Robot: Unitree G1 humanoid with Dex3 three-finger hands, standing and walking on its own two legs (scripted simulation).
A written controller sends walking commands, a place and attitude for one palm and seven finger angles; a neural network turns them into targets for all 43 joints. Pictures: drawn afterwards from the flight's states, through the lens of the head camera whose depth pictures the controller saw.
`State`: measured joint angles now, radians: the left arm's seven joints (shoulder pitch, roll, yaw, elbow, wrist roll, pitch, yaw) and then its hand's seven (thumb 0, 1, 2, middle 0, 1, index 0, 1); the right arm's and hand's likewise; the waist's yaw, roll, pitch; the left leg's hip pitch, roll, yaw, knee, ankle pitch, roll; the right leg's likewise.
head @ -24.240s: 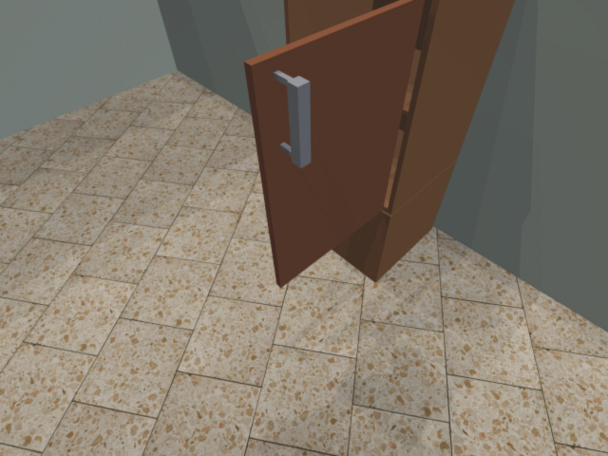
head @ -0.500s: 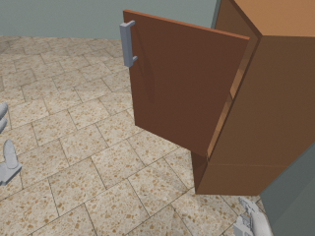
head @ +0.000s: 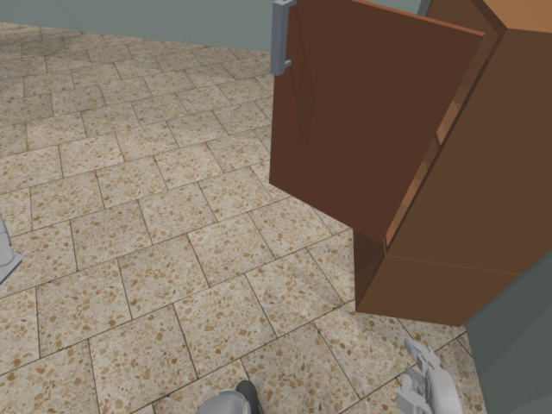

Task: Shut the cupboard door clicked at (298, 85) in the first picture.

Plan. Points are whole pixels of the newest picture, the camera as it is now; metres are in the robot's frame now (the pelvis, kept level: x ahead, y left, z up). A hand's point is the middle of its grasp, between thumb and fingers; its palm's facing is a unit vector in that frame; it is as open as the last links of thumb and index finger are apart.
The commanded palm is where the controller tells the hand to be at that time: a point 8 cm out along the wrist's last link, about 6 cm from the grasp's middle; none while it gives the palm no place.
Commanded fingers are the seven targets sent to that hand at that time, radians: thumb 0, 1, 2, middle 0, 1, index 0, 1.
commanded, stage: stop stepping back and stand still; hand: left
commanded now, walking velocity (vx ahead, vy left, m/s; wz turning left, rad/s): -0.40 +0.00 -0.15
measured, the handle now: (284, 37) +0.83 +0.03 +0.18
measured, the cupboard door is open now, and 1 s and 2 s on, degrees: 62 62 62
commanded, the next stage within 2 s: let the arm hang, fingers relaxed in 1.04 s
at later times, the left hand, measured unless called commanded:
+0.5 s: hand out of the picture +0.15 +0.30 +0.19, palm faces +0.33 -0.83 -0.45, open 7.4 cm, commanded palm +0.09 +0.34 +0.20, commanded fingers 0.00 0.90 0.90 -0.20 -0.30 -0.20 -0.30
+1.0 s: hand out of the picture +0.18 +0.29 +0.18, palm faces +0.27 -0.83 -0.49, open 7.4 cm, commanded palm +0.12 +0.34 +0.20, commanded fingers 0.00 0.90 0.90 -0.20 -0.30 -0.20 -0.30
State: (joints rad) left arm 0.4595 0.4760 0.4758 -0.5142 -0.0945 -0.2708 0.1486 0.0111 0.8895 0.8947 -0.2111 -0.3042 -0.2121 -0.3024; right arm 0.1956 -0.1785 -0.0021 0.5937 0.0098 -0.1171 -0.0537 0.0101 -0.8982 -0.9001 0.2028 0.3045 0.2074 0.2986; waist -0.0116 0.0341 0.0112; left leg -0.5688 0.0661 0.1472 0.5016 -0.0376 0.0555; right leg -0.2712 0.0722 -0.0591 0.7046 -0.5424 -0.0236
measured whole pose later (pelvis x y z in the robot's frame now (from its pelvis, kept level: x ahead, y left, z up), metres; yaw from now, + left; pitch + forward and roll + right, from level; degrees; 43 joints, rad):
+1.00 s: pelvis -0.06 +0.06 +0.02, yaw -8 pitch +2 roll +0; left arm 0.59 0.44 0.41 -0.50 -0.06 -0.19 0.16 0.01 0.89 0.89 -0.21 -0.30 -0.21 -0.30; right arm 0.20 -0.18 0.03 0.62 0.02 -0.05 -0.06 0.01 -0.90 -0.90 0.20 0.30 0.21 0.30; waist -0.02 0.00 -0.01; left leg -0.33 0.03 0.09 0.52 -0.22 0.02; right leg -0.16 0.04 -0.02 0.46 -0.34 -0.03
